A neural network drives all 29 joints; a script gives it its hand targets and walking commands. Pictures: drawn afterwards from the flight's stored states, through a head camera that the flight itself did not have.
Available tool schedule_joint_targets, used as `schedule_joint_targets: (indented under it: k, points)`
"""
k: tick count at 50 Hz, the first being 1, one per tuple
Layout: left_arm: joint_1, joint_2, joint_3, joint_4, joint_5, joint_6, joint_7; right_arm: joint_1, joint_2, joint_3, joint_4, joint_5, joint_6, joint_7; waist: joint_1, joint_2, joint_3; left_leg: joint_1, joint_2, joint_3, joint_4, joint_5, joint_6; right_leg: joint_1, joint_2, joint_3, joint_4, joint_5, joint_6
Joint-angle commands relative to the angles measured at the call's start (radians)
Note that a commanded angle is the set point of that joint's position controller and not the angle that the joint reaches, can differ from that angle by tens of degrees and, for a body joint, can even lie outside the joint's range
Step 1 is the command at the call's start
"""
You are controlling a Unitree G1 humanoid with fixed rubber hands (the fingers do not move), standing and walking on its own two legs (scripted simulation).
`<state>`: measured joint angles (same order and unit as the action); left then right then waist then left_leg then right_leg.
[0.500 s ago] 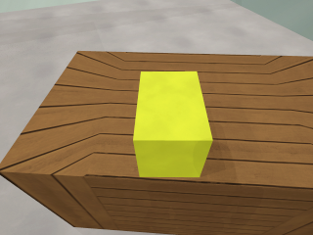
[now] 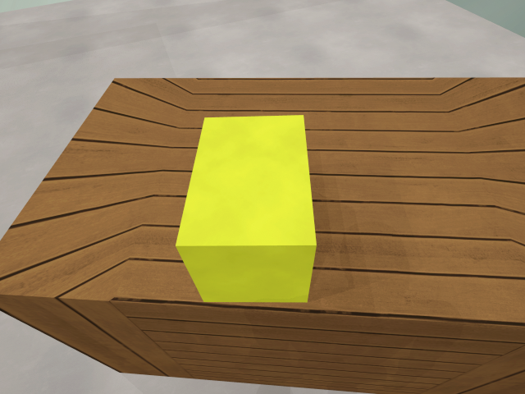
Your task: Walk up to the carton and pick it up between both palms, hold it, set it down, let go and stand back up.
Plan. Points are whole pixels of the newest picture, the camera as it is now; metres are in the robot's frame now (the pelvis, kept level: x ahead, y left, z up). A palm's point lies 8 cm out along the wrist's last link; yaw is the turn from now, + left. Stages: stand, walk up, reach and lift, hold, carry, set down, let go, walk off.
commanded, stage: walk up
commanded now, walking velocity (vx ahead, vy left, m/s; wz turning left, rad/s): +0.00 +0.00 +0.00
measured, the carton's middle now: (254, 207) +0.40 +0.05 +0.04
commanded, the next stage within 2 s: none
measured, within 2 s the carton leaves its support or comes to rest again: neither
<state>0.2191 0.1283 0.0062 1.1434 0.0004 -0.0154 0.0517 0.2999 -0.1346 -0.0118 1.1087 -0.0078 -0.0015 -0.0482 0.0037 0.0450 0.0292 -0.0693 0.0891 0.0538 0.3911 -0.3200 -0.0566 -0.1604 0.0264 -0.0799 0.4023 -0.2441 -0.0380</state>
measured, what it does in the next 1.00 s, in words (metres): steps on the spot: right foot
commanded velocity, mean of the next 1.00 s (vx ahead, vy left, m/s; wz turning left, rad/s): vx -0.08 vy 0.01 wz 0.00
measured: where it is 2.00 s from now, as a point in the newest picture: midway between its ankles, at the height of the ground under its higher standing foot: outside the picture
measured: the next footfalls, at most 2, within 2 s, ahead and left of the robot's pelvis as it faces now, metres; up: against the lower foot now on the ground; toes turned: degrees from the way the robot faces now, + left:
right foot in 0.92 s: -0.03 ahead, -0.14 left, +0.00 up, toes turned -6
left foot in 1.36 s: -0.20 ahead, +0.13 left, +0.00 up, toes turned +1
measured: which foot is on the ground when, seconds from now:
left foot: down 0.00-0.90, up 0.92-1.00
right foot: down 0.00-0.74, up 0.76-0.90, down 0.92-1.00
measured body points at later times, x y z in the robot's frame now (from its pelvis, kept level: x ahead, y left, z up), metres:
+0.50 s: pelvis -0.04 +0.01 +0.00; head -0.02 +0.01 +0.45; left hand -0.07 +0.21 -0.16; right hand -0.10 -0.18 -0.16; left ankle -0.07 +0.15 -0.74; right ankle -0.02 -0.10 -0.74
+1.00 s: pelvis -0.09 -0.02 -0.02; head -0.05 -0.07 +0.43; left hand -0.06 +0.22 -0.14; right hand -0.05 -0.29 -0.19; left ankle -0.11 +0.13 -0.68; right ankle -0.07 -0.14 -0.74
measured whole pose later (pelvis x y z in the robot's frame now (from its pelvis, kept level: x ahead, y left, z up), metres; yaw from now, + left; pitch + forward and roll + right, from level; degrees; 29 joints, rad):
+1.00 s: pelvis -0.09 -0.02 -0.02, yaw -2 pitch +1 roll +2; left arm 0.24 0.14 0.03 1.01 0.02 0.00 0.07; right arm 0.19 -0.28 -0.07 1.01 -0.02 0.10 -0.05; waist 0.03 0.08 0.07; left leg -0.48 -0.01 -0.04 1.05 -0.55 -0.04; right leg -0.38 -0.07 -0.04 0.66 -0.32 0.00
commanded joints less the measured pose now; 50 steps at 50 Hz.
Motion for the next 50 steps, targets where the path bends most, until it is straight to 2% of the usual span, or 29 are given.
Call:
schedule_joint_targets:
  k: [1,5,8,9,10,13,17,20,22,24,25,27,30,33,35,36,37,38,40,41,42,43,44,45,46,47,48,49,50]
  points:
    - [0.091,0.081,0.008,0.007,0.003,-0.006,-0.008,0.148,-0.036,-0.006,0.019,-0.006,0.008,-0.005,0.004,-0.048,0.03,-0.07,0.03,-0.023,-0.062,0.167,0.032,0.054,-0.127,0.114,-0.059,0.371,-0.021]
    - [0.113,0.089,0.006,0.03,0.006,-0.004,-0.018,0.136,-0.063,-0.011,0.027,-0.009,0.007,-0.007,0.001,-0.044,0.072,-0.042,0.026,-0.017,-0.08,0.125,0.047,-0.041,-0.123,0.141,-0.111,0.161,-0.014]
    - [0.113,0.085,0.013,0.025,0.004,-0.006,-0.018,0.148,-0.029,0.004,0.04,-0.012,0.001,-0.004,-0.001,-0.053,0.074,-0.078,0.028,-0.034,-0.08,0.129,0.046,-0.025,-0.107,0.133,-0.092,0.187,-0.01]
    - [0.114,0.091,0.017,0.029,0.006,-0.006,-0.018,0.129,-0.026,0.001,0.027,-0.01,0.001,-0.005,0.004,-0.001,0.075,-0.067,0.028,-0.024,-0.083,0.111,0.054,-0.033,-0.114,0.135,-0.105,0.148,-0.011]
    - [0.103,0.11,0.02,0.025,0.002,-0.004,-0.02,0.127,-0.05,0.001,0.022,-0.018,-0.004,0.0,0.004,-0.033,0.08,-0.092,0.032,-0.012,-0.082,0.101,0.05,-0.025,-0.106,0.137,-0.101,0.122,-0.001]
    - [0.158,0.069,0.005,0.036,0.004,-0.007,-0.02,0.138,-0.05,0.0,0.034,-0.014,-0.009,0.002,0.007,-0.005,0.084,-0.084,0.034,-0.029,-0.102,0.095,0.053,-0.024,-0.108,0.138,-0.1,0.117,-0.005]
    - [0.15,0.064,0.01,0.038,0.001,-0.003,-0.019,0.156,-0.028,0.0,0.034,-0.008,-0.016,0.001,0.002,-0.058,0.062,-0.099,0.028,-0.027,-0.076,0.091,0.059,-0.023,-0.108,0.142,-0.097,0.103,0.001]
    - [0.156,0.048,0.007,0.042,0.003,0.003,-0.015,0.182,-0.031,0.005,0.043,-0.017,-0.007,0.002,0.0,-0.013,0.09,-0.155,0.035,-0.029,-0.097,0.059,0.053,-0.008,-0.104,0.126,-0.086,0.102,0.003]
    - [0.193,0.047,0.006,0.055,0.009,0.007,-0.016,0.19,-0.044,0.002,0.046,-0.014,-0.013,0.0,0.005,-0.059,0.09,-0.137,0.042,-0.027,-0.092,0.072,0.057,-0.029,-0.105,0.125,-0.077,0.105,0.009]
    - [0.154,0.062,0.013,0.029,0.005,0.002,-0.015,0.152,-0.036,-0.003,0.028,-0.008,-0.012,-0.005,0.016,-0.009,0.102,-0.131,0.051,-0.046,-0.058,0.165,0.061,-0.074,-0.11,0.121,-0.047,0.186,0.016]
    - [0.175,0.062,0.012,0.035,0.004,0.003,-0.014,0.163,-0.04,-0.004,0.022,-0.011,-0.01,-0.004,0.002,-0.051,0.088,-0.163,0.059,-0.049,-0.058,0.147,0.066,-0.051,-0.12,0.133,-0.046,0.217,0.008]
    - [0.173,0.076,0.016,0.028,0.004,0.008,-0.011,0.189,-0.033,-0.001,0.016,-0.004,-0.012,-0.004,0.0,0.004,0.07,-0.166,0.043,-0.038,-0.045,0.127,0.055,-0.034,-0.125,0.122,-0.026,0.214,0.01]
    - [0.168,0.072,0.014,0.028,0.01,0.01,-0.012,0.183,-0.049,-0.004,0.019,-0.013,-0.008,-0.004,-0.009,-0.053,0.026,-0.14,0.04,-0.025,-0.037,0.051,0.058,-0.055,-0.105,0.128,-0.062,0.081,0.008]
    - [0.125,0.128,0.045,-0.003,0.007,0.019,-0.009,0.159,-0.1,-0.023,-0.024,-0.023,-0.016,-0.008,-0.023,-0.076,0.077,-0.193,0.113,-0.085,-0.04,0.115,0.065,-0.101,-0.081,0.076,0.021,0.128,0.026]
    - [0.119,0.105,0.045,-0.035,0.016,0.03,-0.02,0.172,-0.147,-0.034,-0.014,-0.031,-0.005,-0.019,-0.021,0.065,0.084,-0.185,0.226,-0.206,-0.11,0.117,0.113,-0.17,-0.059,0.037,0.142,0.037,0.045]
    - [0.09,0.082,0.051,-0.059,0.0,0.039,-0.018,0.118,-0.168,-0.049,-0.047,-0.026,-0.001,-0.033,-0.022,0.169,0.16,-0.24,0.297,-0.203,-0.051,0.547,0.146,-0.206,-0.057,0.034,0.263,-0.011,0.056]
    - [0.147,0.089,0.053,-0.067,-0.01,0.045,-0.013,0.077,-0.203,-0.056,-0.066,-0.017,-0.001,-0.038,-0.005,0.217,0.084,-0.204,0.342,-0.213,-0.017,0.806,0.213,-0.22,-0.036,0.041,0.424,-0.149,0.044]
    - [0.109,0.08,0.055,-0.092,-0.012,0.052,-0.016,0.069,-0.201,-0.061,-0.079,-0.027,-0.006,-0.045,-0.031,0.213,0.058,-0.16,0.372,-0.225,-0.016,0.861,0.262,-0.268,-0.052,0.082,0.456,-0.272,0.048]
    - [0.103,0.102,0.056,-0.114,-0.015,0.035,-0.017,0.0,-0.163,-0.061,-0.108,-0.019,0.005,-0.046,0.013,0.263,-0.011,-0.21,0.268,-0.099,0.034,0.8,0.239,-0.227,-0.051,0.067,0.54,-0.241,0.042]
    - [0.13,0.085,0.054,-0.116,-0.017,0.028,-0.026,-0.03,-0.151,-0.052,-0.114,-0.019,0.014,-0.047,0.045,0.224,0.004,-0.232,0.206,-0.049,0.079,0.783,0.195,-0.185,-0.08,0.1,0.468,-0.22,0.042]
    - [0.148,0.072,0.057,-0.11,-0.017,0.016,-0.019,-0.058,-0.127,-0.056,-0.111,-0.014,0.032,-0.046,0.066,0.219,-0.011,-0.206,0.102,0.04,0.161,0.674,0.121,-0.162,-0.085,0.061,0.275,-0.041,0.043]
    - [0.221,0.114,0.049,-0.094,0.006,-0.004,-0.011,-0.058,-0.147,-0.061,-0.107,-0.025,0.059,-0.038,0.083,0.105,-0.046,-0.225,0.007,0.111,0.28,0.475,0.063,-0.065,-0.117,0.073,0.051,0.322,0.056]
    - [0.344,0.2,0.076,-0.071,0.014,-0.015,0.008,-0.024,-0.133,-0.056,-0.117,-0.043,0.08,-0.019,0.112,-0.118,-0.079,-0.468,-0.109,0.1,0.522,-0.209,0.014,0.16,-0.338,0.345,-0.029,0.729,0.043]
    - [0.429,0.297,0.092,-0.066,0.034,-0.002,0.037,-0.047,-0.112,-0.044,-0.147,-0.035,0.095,-0.016,0.124,-0.333,-0.123,-0.534,-0.115,-0.063,0.727,-0.368,0.008,0.127,-0.538,0.552,-0.024,0.981,-0.032]
    - [0.365,0.297,0.085,-0.089,0.031,0.013,0.049,-0.049,-0.171,-0.065,-0.162,-0.016,0.103,-0.009,0.095,-0.25,-0.088,-0.511,-0.074,-0.146,0.806,-0.345,0.025,0.018,-0.557,0.475,-0.02,0.884,-0.072]
    - [0.243,0.286,0.071,-0.144,0.026,0.023,0.043,-0.012,-0.172,-0.064,-0.141,-0.001,0.109,0.008,0.04,-0.231,-0.053,-0.464,-0.09,-0.202,0.852,-0.284,0.032,-0.107,-0.505,0.348,-0.014,0.737,-0.062]
    - [0.141,0.26,0.069,-0.186,0.017,0.031,0.046,0.047,-0.142,-0.062,-0.141,0.004,0.104,0.016,0.002,-0.251,-0.085,-0.493,-0.13,-0.22,0.881,-0.258,0.01,-0.079,-0.453,0.288,0.004,0.733,-0.063]
    - [0.132,0.256,0.066,-0.191,0.032,0.032,0.046,0.003,-0.158,-0.07,-0.159,-0.006,0.106,0.012,0.031,-0.369,-0.096,-0.535,-0.131,-0.197,0.905,-0.233,-0.005,-0.054,-0.447,0.352,-0.022,0.605,-0.096]
    - [0.149,0.217,0.062,-0.191,0.036,0.035,0.034,-0.049,-0.184,-0.075,-0.145,-0.019,0.112,0.022,0.043,-0.425,-0.044,-0.513,-0.139,-0.249,0.945,-0.175,0.003,-0.105,-0.398,0.32,-0.01,0.609,-0.082]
